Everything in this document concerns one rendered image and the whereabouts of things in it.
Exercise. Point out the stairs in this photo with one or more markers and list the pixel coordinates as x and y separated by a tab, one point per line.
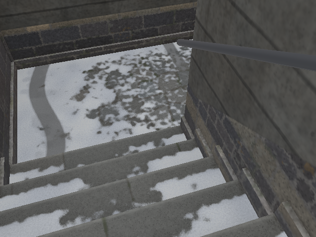
154	184

